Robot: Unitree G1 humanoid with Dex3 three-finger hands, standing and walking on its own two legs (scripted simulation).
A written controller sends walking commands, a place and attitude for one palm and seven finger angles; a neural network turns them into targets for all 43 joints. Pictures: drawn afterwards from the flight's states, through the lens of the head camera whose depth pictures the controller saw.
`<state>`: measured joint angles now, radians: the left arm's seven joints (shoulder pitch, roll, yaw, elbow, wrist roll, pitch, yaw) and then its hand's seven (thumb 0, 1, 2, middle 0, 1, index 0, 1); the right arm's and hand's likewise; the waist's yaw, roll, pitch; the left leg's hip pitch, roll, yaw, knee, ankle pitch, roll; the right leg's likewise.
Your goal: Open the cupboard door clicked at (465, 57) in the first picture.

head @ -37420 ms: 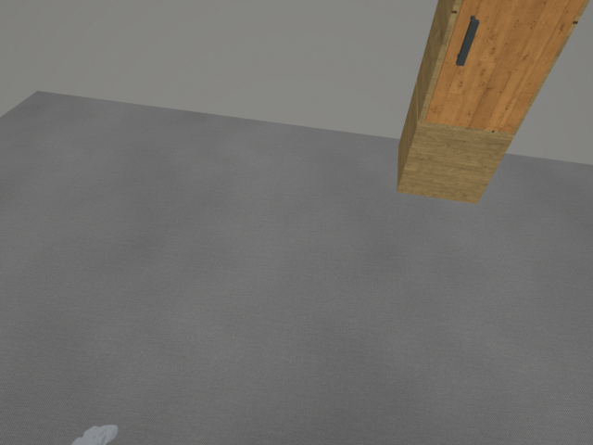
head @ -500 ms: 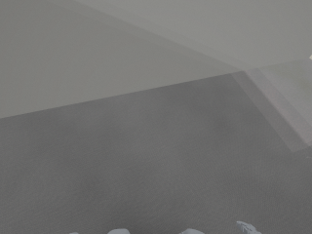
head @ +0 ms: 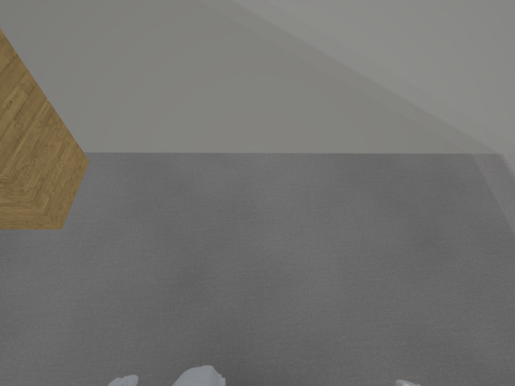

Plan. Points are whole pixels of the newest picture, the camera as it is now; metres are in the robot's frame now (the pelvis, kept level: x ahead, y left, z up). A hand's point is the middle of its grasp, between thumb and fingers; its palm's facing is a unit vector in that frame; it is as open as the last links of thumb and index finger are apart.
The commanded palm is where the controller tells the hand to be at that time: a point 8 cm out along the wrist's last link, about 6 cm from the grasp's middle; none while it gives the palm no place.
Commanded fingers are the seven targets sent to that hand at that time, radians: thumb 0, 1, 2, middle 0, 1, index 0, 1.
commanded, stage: turn to face it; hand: left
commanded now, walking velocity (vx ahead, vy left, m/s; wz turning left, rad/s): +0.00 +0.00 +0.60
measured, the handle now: out of the picture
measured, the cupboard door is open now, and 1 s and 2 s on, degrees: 51 51 51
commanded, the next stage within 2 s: take the last steps up to it in 1.36 s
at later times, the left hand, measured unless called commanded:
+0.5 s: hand out of the picture +0.03 +0.19 -0.16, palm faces +0.32 -0.91 -0.28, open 7.4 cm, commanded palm none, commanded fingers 0.00 0.90 0.90 -0.20 -0.30 -0.20 -0.30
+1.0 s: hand out of the picture -0.01 +0.21 -0.16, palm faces +0.58 -0.76 -0.29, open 7.4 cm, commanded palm none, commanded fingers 0.00 0.90 0.90 -0.20 -0.30 -0.20 -0.30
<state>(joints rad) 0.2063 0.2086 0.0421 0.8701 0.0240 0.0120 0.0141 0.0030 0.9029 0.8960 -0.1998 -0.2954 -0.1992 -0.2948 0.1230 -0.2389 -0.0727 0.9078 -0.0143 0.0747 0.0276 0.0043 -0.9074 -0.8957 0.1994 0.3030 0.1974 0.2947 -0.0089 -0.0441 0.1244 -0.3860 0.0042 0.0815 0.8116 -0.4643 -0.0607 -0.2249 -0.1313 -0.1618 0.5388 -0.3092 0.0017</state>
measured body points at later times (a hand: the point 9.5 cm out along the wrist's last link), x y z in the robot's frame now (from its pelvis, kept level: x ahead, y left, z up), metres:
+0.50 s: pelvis +0.01 -0.03 +0.00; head +0.05 -0.03 +0.44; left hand +0.01 +0.24 -0.13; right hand +0.17 -0.25 -0.15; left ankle -0.04 +0.09 -0.67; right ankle +0.03 -0.14 -0.74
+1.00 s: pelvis +0.02 -0.04 -0.01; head +0.07 -0.02 +0.43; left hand -0.04 +0.25 -0.14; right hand +0.23 -0.21 -0.16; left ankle -0.04 +0.08 -0.74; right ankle +0.09 -0.15 -0.75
